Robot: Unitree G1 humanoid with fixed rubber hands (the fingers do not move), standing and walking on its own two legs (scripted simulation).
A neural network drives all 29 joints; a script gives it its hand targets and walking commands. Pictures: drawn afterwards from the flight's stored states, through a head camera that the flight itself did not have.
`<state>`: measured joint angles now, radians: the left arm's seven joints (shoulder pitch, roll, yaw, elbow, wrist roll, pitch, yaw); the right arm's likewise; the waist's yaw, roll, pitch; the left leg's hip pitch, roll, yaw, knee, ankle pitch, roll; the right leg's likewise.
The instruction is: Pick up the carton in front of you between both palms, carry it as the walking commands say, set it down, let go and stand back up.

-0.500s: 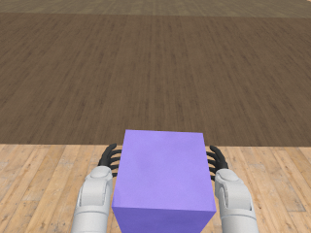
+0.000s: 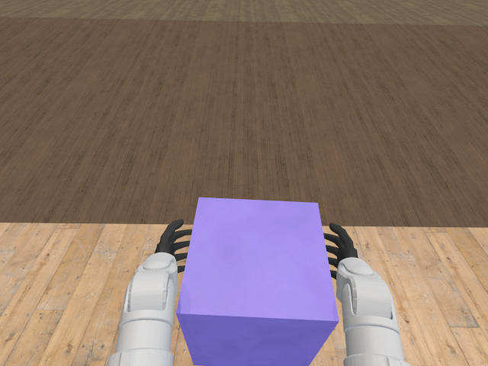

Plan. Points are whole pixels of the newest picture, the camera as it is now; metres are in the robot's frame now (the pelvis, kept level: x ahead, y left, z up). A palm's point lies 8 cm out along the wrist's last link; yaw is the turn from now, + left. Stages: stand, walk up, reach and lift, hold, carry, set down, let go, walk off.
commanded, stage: hold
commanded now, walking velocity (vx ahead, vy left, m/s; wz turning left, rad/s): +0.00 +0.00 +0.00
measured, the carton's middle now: (253, 286) +0.29 +0.00 -0.02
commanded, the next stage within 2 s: carry in 0.14 s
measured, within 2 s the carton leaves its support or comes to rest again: neither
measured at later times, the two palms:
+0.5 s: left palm (175, 217) +0.37 +0.15 +0.07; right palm (338, 218) +0.38 -0.15 +0.07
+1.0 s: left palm (190, 134) +0.63 +0.16 +0.09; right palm (311, 134) +0.64 -0.14 +0.09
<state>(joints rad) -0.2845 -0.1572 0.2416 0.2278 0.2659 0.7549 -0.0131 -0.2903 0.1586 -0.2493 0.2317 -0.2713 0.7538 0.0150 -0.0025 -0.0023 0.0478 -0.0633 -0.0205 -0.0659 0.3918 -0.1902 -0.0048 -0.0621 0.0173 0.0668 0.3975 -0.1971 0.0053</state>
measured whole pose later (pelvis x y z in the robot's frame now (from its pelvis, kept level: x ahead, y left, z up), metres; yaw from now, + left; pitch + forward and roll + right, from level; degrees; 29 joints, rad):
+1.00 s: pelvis +0.37 +0.00 +0.00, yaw +1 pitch +5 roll +2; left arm -0.16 -0.13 0.12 -0.36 0.09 1.21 0.10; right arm -0.17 0.13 -0.11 -0.35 -0.10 1.22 -0.09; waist 0.04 -0.02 -0.11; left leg -0.61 0.07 0.15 0.67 -0.17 0.00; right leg 0.00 -0.04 -0.18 0.25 -0.34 -0.02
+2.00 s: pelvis +1.02 +0.00 -0.01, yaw -1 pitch +6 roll +1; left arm -0.81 0.00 0.24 -0.04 0.04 1.34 0.15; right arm -0.83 -0.03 -0.25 -0.03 -0.06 1.36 -0.12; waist 0.04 0.02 0.01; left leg -0.74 0.08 0.08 0.84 -0.18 0.05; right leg -0.16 -0.02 -0.18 0.42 -0.35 -0.05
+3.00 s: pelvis +1.69 +0.03 +0.06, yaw -1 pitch +5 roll +0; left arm -0.87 0.03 0.29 0.13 0.05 1.34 0.14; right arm -0.85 0.00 -0.26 0.11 -0.08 1.33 -0.13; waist -0.06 -0.01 0.02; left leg -0.47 -0.02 0.12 0.61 -0.35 0.08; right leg -0.51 0.00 0.00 1.30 -0.45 -0.04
